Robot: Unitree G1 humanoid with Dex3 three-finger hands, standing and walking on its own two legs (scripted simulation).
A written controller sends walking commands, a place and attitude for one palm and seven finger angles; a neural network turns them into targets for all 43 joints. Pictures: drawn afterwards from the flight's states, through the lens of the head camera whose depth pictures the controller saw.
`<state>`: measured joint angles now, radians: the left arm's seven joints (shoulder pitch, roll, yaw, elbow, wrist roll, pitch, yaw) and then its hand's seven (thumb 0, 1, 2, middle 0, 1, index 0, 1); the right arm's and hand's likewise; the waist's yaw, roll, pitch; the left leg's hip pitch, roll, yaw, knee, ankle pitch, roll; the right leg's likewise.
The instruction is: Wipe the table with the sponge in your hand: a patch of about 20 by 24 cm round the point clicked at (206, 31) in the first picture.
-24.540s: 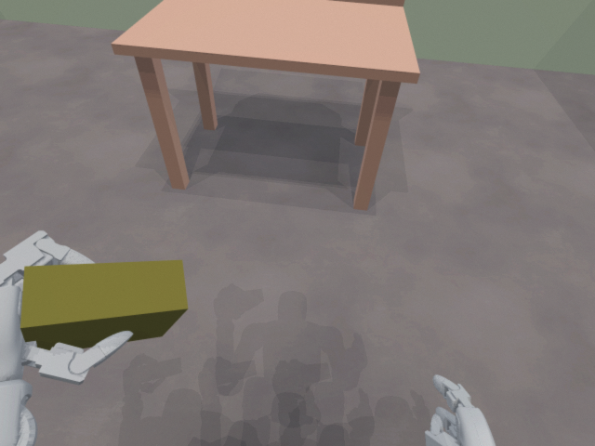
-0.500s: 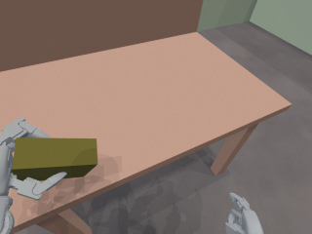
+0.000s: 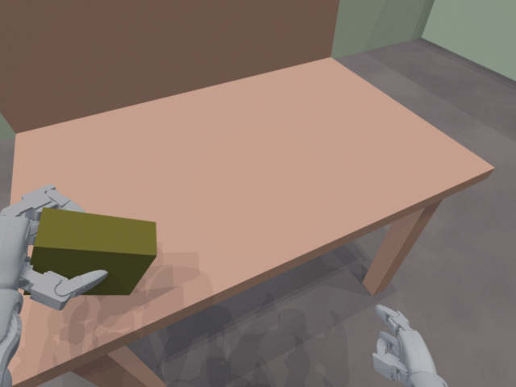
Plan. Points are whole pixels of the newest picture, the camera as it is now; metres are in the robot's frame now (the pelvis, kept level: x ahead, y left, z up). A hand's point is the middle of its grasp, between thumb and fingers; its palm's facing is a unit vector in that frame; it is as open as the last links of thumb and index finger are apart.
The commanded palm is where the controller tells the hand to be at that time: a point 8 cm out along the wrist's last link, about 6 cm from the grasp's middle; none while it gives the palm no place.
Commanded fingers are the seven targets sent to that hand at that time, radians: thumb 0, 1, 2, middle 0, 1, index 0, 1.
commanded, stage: turn the palm down, sponge in hand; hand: left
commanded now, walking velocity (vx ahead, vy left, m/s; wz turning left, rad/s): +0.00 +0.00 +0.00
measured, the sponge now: (110, 258) +0.25 +0.23 +0.11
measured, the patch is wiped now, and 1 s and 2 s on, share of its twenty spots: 0.00 0.00 0.00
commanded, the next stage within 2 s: move the sponge above the wiping area in 1.96 s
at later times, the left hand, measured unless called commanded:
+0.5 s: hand (101, 280) +0.21 +0.21 +0.13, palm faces +0.19 -0.57 -0.80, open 9.6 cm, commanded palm +0.17 +0.26 +0.19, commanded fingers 0.00 0.10 1.30 -1.20 -1.60 -1.20 -1.60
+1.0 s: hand (94, 260) +0.23 +0.23 +0.15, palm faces +0.26 -0.32 -0.91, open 9.6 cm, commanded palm +0.19 +0.25 +0.19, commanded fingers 0.00 0.10 1.30 -1.20 -1.60 -1.20 -1.60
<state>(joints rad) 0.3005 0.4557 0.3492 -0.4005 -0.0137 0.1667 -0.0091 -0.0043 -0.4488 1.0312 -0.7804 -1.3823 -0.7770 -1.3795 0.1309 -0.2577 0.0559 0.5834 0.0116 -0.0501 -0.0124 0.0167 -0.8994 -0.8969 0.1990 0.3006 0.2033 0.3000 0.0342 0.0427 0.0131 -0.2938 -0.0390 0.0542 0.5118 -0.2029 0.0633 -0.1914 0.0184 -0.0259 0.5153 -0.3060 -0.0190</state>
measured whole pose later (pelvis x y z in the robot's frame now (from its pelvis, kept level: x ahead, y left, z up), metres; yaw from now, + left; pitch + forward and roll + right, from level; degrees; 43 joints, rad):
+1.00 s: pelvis +0.01 -0.04 -0.01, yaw +0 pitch -1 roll +0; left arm 0.33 0.59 0.12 -0.47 0.52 0.30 0.10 0.00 -0.46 1.03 -0.79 -1.37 -0.79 -1.37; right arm 0.09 -0.26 0.03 0.57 0.03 0.04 -0.11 0.02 -0.90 -0.90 0.20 0.30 0.20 0.30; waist 0.08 0.07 -0.03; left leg -0.32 0.00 0.03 0.58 -0.25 0.01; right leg -0.21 0.06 -0.04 0.59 -0.36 -0.08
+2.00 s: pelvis -0.01 -0.02 +0.01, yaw +2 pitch -5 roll +0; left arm 0.10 0.51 -0.03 -0.24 0.83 0.48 -0.01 0.00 -0.45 1.03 -0.79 -1.38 -0.79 -1.38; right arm -0.02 -0.26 0.07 0.66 0.04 0.05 -0.06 0.02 -0.90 -0.90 0.20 0.30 0.20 0.30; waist 0.13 0.13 0.02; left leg -0.19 -0.03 0.02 0.42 -0.14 0.04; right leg -0.09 0.03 -0.06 0.44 -0.26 -0.05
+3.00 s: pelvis +0.00 -0.04 +0.00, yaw +2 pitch -3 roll +0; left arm 0.02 0.49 -0.09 0.00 0.88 0.37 0.00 0.00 -0.46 1.03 -0.79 -1.38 -0.79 -1.37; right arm 0.02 -0.27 0.03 0.67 0.04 0.03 -0.07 0.02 -0.90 -0.90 0.19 0.30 0.20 0.30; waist 0.10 0.10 0.01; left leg -0.23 -0.02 0.01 0.45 -0.18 0.02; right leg -0.12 0.05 -0.06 0.47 -0.30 -0.07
